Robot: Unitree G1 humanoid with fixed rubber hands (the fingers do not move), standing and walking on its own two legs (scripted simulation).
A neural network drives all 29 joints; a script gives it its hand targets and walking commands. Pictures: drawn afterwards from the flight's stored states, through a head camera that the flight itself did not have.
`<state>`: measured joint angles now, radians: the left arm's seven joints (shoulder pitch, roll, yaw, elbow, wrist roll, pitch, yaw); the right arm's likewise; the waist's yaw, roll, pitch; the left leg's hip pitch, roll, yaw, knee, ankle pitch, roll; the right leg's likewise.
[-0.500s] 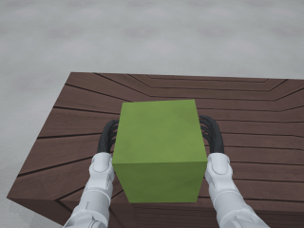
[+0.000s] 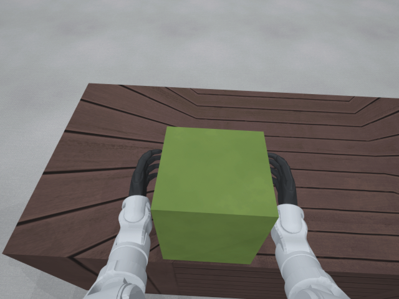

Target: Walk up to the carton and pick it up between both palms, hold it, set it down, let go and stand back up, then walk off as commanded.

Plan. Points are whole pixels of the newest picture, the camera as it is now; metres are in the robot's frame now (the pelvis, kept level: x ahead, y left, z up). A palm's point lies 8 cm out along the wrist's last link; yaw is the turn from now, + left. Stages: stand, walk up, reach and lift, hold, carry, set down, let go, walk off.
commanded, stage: set down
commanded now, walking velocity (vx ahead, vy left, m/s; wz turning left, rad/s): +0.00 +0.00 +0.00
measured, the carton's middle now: (210, 198) +0.36 +0.01 -0.05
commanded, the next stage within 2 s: none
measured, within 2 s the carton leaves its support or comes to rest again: rests again in 0.06 s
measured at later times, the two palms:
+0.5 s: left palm (139, 190) +0.35 +0.17 +0.00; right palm (283, 197) +0.35 -0.14 +0.01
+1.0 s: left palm (140, 199) +0.35 +0.17 -0.04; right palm (277, 201) +0.36 -0.13 -0.03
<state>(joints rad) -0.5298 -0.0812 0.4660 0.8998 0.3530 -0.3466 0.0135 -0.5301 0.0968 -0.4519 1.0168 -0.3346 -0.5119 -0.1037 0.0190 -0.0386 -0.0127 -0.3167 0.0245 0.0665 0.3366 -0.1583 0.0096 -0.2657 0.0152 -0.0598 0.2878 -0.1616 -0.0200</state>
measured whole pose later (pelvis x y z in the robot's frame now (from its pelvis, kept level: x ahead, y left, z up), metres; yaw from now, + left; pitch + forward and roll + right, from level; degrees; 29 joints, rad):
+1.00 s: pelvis -0.01 +0.01 -0.02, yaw -2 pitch +17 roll -2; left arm -0.58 0.00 0.37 1.14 0.25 -0.46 0.12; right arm -0.63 0.01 -0.34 1.27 -0.19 -0.54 -0.13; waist 0.03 -0.03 -0.14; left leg -0.61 0.05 0.08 0.54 -0.23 0.02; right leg -0.55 0.03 -0.05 0.46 -0.21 -0.02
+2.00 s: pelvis -0.03 +0.00 -0.02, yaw +0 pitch +4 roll +0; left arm -0.11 0.21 0.00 0.86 -0.19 -0.51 0.04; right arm -0.13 -0.11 0.09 0.95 0.24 -0.54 -0.05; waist 0.02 -0.04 -0.05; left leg -0.41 0.00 -0.01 0.60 -0.27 -0.01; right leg -0.37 0.01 -0.05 0.59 -0.29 -0.03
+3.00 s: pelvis +0.01 +0.00 +0.00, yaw -2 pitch -5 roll +0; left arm 0.31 0.20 -0.02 0.56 -0.08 -0.34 0.03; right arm 0.29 -0.15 0.05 0.69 0.15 -0.47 0.02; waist 0.03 -0.05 0.03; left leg -0.06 0.01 0.03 0.40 -0.26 0.00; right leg -0.05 0.02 0.01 0.39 -0.27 -0.02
